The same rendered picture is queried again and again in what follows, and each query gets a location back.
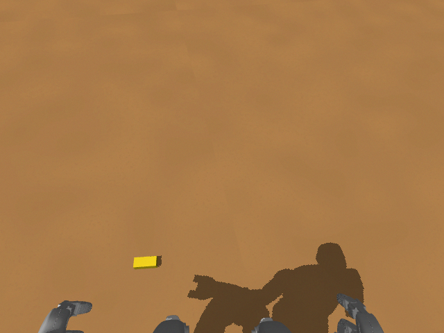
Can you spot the right robot hand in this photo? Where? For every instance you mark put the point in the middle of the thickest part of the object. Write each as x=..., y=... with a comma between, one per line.
x=365, y=322

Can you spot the small box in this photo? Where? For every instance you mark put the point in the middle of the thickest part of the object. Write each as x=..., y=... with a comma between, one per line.
x=145, y=262

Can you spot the left robot hand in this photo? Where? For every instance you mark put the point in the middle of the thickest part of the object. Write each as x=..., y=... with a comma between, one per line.
x=57, y=318

